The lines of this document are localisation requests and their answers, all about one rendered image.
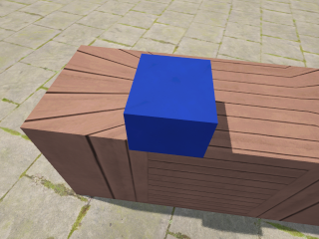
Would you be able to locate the carton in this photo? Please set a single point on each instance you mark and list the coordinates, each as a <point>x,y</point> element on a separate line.
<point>171,106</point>

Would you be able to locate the pedestal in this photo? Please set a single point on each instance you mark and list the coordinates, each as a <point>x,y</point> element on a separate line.
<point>262,160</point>

